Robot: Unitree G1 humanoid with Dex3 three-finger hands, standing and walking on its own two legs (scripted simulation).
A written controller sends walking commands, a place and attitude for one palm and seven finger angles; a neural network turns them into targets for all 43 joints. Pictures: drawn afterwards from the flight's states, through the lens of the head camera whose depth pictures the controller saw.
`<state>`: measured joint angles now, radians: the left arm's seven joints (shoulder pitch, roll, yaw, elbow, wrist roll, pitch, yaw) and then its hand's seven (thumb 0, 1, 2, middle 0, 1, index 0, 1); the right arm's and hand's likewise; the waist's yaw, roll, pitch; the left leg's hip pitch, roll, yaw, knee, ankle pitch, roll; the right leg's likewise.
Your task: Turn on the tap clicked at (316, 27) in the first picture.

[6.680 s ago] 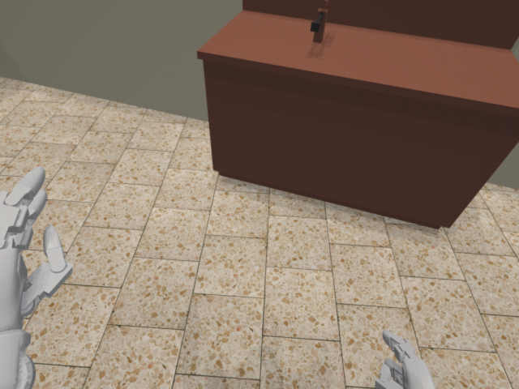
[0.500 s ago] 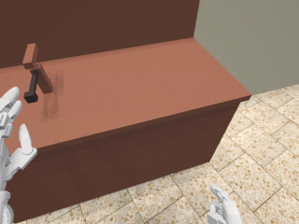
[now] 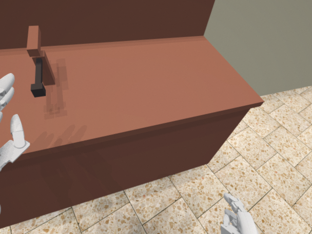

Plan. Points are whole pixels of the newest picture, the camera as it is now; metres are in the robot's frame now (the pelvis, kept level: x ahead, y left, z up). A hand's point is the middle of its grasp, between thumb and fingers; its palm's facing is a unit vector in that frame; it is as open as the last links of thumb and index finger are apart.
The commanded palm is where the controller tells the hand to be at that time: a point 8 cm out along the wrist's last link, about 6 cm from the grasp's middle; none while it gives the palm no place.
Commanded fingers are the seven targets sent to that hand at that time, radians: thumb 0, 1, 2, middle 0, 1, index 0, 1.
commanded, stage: come to a stop and stand still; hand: left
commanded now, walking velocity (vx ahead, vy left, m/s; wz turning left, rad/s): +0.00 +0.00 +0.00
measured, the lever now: (38, 90) +0.44 +0.37 +0.07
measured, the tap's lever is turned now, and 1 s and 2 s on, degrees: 0 0 0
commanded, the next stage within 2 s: look again from close up in 1.04 s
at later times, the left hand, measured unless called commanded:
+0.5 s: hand (27, 134) +0.24 +0.26 +0.17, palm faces +0.42 -0.84 -0.35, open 7.4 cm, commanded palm +0.18 +0.29 +0.18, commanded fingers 0.00 0.90 0.90 -0.20 -0.30 -0.20 -0.30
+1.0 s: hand (46, 146) +0.23 +0.23 +0.16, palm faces +0.41 -0.84 -0.36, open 7.4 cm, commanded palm +0.17 +0.26 +0.18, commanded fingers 0.00 0.90 0.90 -0.20 -0.30 -0.20 -0.30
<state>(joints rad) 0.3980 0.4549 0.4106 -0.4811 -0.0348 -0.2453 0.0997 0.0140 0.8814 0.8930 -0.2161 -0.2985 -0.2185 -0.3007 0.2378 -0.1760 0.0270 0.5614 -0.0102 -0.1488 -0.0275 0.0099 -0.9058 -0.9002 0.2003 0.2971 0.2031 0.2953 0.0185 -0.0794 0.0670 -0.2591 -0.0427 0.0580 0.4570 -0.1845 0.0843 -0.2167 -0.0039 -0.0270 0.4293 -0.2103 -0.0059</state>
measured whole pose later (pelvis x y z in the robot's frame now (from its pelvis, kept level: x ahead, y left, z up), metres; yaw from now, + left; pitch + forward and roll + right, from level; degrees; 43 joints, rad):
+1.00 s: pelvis +0.02 -0.02 +0.01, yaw +2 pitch +0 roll -2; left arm 0.44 0.36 0.33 -0.43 -0.06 -0.19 0.11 0.01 0.89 0.89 -0.21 -0.30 -0.21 -0.30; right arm 0.20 -0.21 0.02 0.57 0.00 -0.07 -0.05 0.01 -0.91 -0.90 0.20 0.30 0.21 0.30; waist 0.02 0.01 0.01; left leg -0.22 -0.03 0.00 0.39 -0.17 0.05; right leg -0.14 0.04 -0.03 0.29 -0.16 -0.02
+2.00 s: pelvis +0.02 +0.00 +0.00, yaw +1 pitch +1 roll -2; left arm 0.42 0.34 0.34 -0.44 -0.05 -0.24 0.07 0.01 0.90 0.90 -0.20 -0.30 -0.20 -0.30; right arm 0.21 -0.21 0.01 0.56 0.01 -0.14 0.02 0.01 -0.90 -0.90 0.20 0.30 0.21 0.30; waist 0.01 0.01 0.03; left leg -0.26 -0.05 0.04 0.46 -0.21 0.08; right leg -0.20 0.01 0.00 0.40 -0.21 0.01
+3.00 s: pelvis +0.01 +0.00 +0.00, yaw +4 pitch -1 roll -1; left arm 0.14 0.50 0.36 -0.33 0.01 -0.17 0.06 0.02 0.88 0.89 -0.21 -0.30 -0.21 -0.30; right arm 0.23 -0.21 0.07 0.57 -0.04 -0.14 -0.03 0.01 -0.91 -0.90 0.20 0.30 0.20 0.30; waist 0.06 -0.04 0.07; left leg -0.24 -0.08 -0.01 0.45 -0.18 0.07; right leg -0.19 0.00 -0.01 0.45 -0.23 -0.01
